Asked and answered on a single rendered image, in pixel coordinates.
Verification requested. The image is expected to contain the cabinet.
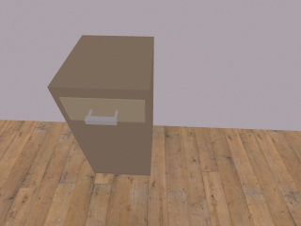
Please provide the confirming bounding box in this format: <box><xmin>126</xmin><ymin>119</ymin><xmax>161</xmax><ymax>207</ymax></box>
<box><xmin>47</xmin><ymin>35</ymin><xmax>154</xmax><ymax>176</ymax></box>

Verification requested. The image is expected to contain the handle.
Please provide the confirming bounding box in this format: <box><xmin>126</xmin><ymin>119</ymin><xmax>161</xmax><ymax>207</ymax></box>
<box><xmin>85</xmin><ymin>109</ymin><xmax>119</xmax><ymax>125</ymax></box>

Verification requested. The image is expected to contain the drawer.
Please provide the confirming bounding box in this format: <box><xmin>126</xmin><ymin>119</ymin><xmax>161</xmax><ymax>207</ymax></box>
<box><xmin>59</xmin><ymin>97</ymin><xmax>146</xmax><ymax>122</ymax></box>

